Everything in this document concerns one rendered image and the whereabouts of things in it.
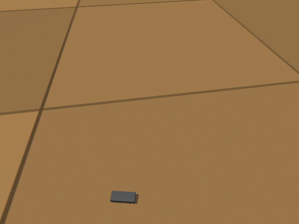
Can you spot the small box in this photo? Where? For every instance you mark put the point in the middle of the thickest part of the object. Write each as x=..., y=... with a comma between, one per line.
x=123, y=197

